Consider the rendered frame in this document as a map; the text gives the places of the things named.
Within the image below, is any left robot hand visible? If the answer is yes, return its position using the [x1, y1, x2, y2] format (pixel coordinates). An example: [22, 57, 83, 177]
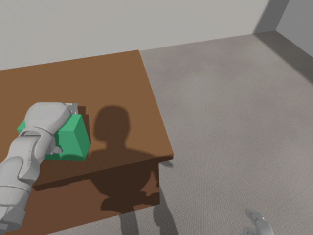
[24, 102, 78, 155]

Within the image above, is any left robot forearm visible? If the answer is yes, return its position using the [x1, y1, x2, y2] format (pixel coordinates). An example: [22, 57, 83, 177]
[0, 127, 52, 235]

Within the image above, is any table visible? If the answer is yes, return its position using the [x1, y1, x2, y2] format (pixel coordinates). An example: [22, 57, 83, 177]
[0, 50, 174, 235]

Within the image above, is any right robot hand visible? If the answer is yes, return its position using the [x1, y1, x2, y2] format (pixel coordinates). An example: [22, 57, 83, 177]
[239, 209, 274, 235]

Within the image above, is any sponge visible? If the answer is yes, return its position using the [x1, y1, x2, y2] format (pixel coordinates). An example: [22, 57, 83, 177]
[17, 114, 90, 161]

